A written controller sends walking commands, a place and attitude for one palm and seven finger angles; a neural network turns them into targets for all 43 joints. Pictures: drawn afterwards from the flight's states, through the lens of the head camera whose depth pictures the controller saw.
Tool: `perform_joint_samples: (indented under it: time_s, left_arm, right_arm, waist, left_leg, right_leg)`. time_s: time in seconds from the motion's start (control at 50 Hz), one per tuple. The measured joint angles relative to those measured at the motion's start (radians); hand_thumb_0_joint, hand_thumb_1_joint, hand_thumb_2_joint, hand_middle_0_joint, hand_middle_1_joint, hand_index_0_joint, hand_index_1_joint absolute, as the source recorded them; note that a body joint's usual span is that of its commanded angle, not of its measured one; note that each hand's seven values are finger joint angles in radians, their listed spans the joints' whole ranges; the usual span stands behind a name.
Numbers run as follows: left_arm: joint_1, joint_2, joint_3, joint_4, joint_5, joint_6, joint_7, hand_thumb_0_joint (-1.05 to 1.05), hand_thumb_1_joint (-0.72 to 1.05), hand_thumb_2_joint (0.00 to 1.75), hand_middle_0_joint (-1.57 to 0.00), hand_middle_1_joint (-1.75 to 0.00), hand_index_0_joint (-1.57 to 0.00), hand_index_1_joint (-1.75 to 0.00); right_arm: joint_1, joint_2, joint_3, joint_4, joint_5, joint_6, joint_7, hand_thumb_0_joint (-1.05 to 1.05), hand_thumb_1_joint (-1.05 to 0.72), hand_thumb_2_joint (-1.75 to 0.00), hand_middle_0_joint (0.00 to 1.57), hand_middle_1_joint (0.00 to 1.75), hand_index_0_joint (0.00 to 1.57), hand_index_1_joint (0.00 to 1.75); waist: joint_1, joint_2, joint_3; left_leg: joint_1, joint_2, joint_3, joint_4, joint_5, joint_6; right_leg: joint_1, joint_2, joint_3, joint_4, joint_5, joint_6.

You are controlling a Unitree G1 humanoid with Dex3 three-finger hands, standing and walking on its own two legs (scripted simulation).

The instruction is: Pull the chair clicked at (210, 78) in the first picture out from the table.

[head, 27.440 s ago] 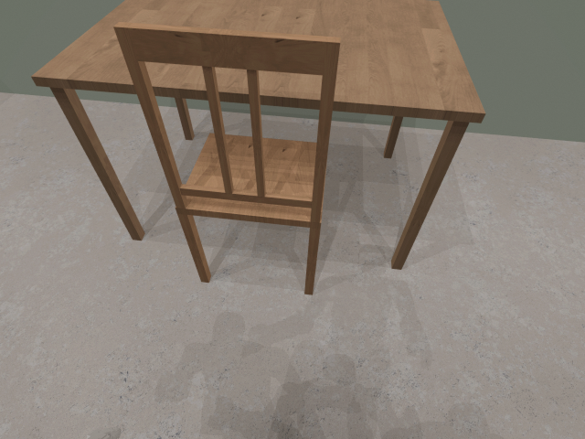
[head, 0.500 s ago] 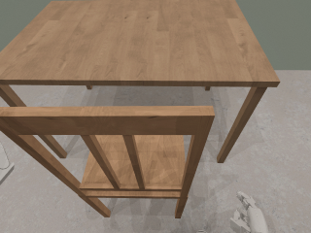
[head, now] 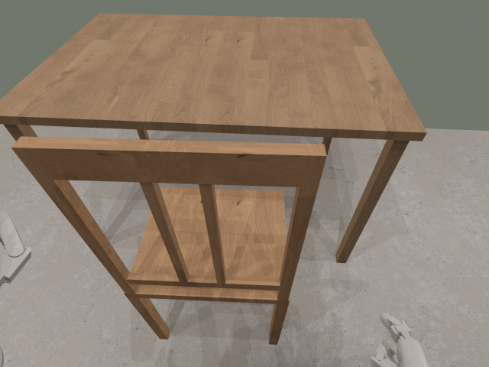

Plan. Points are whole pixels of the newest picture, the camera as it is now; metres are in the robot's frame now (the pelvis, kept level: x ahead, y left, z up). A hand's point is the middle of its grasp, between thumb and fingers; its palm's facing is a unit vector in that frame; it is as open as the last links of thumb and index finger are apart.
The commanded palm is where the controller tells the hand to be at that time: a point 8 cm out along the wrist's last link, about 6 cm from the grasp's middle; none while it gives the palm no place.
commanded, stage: step back with the hand held close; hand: left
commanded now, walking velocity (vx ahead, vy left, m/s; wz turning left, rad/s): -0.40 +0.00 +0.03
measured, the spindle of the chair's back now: (169, 239) +0.36 +0.19 -0.04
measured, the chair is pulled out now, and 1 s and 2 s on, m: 0.19 0.19 0.19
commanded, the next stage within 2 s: none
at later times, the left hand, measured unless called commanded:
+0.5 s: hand (30, 246) +0.21 +0.26 +0.18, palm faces +0.50 -0.72 -0.48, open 7.4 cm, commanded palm +0.14 +0.30 +0.20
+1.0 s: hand (27, 251) +0.20 +0.26 +0.18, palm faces +0.52 -0.73 -0.44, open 7.5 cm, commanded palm +0.14 +0.29 +0.20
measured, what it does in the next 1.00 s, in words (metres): stands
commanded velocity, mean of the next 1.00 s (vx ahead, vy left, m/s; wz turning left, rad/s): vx -0.40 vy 0.00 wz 0.02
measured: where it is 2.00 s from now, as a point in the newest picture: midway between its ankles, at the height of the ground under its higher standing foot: outside the picture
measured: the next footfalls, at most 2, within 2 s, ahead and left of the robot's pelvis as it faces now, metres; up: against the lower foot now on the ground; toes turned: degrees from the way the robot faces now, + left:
none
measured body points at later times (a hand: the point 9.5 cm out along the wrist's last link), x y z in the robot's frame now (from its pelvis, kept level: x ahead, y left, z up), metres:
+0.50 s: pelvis +0.00 -0.01 +0.00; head +0.03 -0.01 +0.45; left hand +0.17 +0.30 +0.21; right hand +0.18 -0.25 -0.09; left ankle -0.05 +0.14 -0.72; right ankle +0.14 -0.15 -0.72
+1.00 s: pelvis +0.00 -0.01 +0.00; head +0.02 +0.00 +0.45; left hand +0.16 +0.30 +0.21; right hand +0.16 -0.25 -0.09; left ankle -0.05 +0.14 -0.72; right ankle +0.14 -0.15 -0.72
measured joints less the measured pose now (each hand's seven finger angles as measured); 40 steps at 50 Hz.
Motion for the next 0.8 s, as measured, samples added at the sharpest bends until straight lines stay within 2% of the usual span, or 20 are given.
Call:
perform_joint_samples:
  time_s: [0.12,0.28,0.42,0.6,0.8]
  left_arm:
    - [0.027,0.042,0.023,-0.047,0.003,-0.011,-0.002,0.01,0.88,0.90,-0.21,-0.30,-0.21,-0.30]
    - [0.034,0.032,0.036,-0.085,0.005,-0.041,-0.004,0.01,0.88,0.90,-0.21,-0.30,-0.21,-0.30]
    - [0.043,0.042,0.048,-0.071,0.003,-0.043,-0.003,0.01,0.88,0.90,-0.21,-0.30,-0.21,-0.30]
    - [0.046,0.038,0.042,-0.105,0.001,-0.045,-0.011,0.01,0.88,0.90,-0.21,-0.30,-0.21,-0.30]
    - [0.058,0.056,0.054,-0.103,0.007,-0.054,-0.008,0.01,0.88,0.90,-0.21,-0.30,-0.21,-0.30]
  right_arm:
    - [0.007,0.029,0.001,-0.008,-0.001,-0.006,0.011,0.01,-0.90,-0.89,0.21,0.30,0.20,0.30]
    - [-0.002,0.033,-0.009,0.017,-0.006,-0.006,0.019,0.01,-0.90,-0.89,0.21,0.30,0.20,0.30]
    - [-0.027,0.028,-0.020,0.020,-0.006,-0.001,0.017,0.01,-0.90,-0.89,0.21,0.30,0.20,0.30]
    - [-0.034,0.043,-0.023,0.012,-0.008,-0.008,0.018,0.01,-0.90,-0.89,0.21,0.30,0.20,0.30]
    - [-0.038,0.033,-0.024,0.009,-0.011,0.006,0.019,0.01,-0.90,-0.89,0.21,0.30,0.20,0.30]
  waist:
    - [-0.024,-0.030,0.023]
    - [-0.015,-0.017,0.010]
    - [-0.021,-0.021,0.008]
    - [-0.019,-0.037,0.008]
    - [-0.025,-0.038,0.003]
  left_leg:
    - [-0.019,-0.009,-0.007,0.017,0.003,-0.010]
    - [-0.044,0.008,-0.015,0.039,-0.015,-0.012]
    - [-0.041,0.001,-0.011,0.008,0.004,-0.014]
    - [-0.039,0.011,-0.020,0.032,-0.017,-0.025]
    - [-0.053,0.007,-0.019,0.000,0.014,-0.018]
  right_leg:
    - [-0.021,-0.001,0.014,0.025,0.008,-0.001]
    - [-0.040,0.013,0.003,0.037,-0.012,-0.006]
    - [-0.039,0.008,0.008,0.010,0.004,-0.003]
    - [-0.046,0.014,-0.002,0.058,-0.030,-0.011]
    - [-0.040,0.012,-0.002,-0.011,0.019,-0.008]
